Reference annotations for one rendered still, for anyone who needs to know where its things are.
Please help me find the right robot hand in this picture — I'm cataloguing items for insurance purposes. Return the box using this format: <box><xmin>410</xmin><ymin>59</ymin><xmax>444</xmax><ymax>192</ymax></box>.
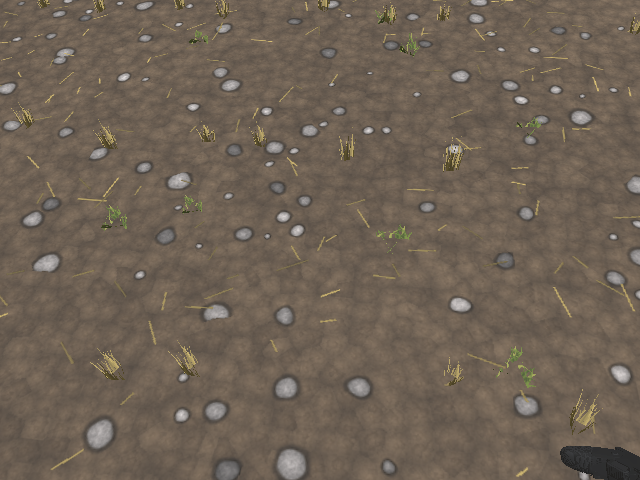
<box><xmin>560</xmin><ymin>446</ymin><xmax>640</xmax><ymax>480</ymax></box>

